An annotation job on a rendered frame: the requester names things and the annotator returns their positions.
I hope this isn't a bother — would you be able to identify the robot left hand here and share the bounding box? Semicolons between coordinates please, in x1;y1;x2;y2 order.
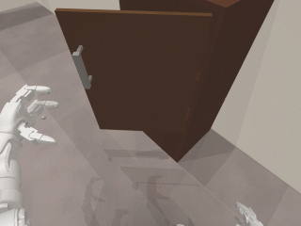
0;85;59;146

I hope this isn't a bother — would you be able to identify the handle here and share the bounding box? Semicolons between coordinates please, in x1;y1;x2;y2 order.
71;45;92;89

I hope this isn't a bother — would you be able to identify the robot right hand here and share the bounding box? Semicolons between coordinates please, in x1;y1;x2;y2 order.
235;202;263;226

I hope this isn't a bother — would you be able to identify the robot left forearm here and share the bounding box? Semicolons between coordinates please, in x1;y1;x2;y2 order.
0;132;24;214

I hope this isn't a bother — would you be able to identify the robot left upper arm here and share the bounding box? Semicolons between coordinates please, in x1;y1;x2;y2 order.
0;207;32;226

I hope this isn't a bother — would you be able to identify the cupboard door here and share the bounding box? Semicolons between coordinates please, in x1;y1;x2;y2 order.
55;8;213;133

